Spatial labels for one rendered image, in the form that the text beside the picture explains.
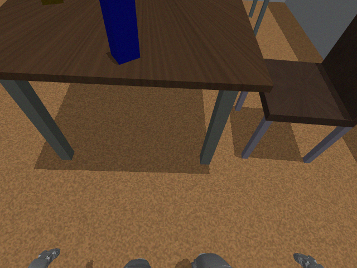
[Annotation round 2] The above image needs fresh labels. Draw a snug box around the right robot hand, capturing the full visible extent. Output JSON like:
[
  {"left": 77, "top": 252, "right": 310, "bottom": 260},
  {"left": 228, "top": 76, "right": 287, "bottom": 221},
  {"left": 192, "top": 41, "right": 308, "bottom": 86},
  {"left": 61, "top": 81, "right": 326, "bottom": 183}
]
[{"left": 293, "top": 253, "right": 324, "bottom": 268}]

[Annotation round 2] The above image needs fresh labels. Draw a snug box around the left robot hand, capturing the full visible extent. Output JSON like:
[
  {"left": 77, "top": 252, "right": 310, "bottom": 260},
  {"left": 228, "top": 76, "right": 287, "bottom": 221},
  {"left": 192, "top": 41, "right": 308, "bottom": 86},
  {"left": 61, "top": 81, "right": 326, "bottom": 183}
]
[{"left": 28, "top": 248, "right": 60, "bottom": 268}]

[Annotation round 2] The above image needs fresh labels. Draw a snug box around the table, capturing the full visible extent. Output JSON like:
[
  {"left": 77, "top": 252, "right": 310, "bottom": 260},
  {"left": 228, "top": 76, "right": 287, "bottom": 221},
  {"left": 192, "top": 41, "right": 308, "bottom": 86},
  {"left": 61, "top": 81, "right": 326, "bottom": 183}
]
[{"left": 0, "top": 0, "right": 274, "bottom": 165}]

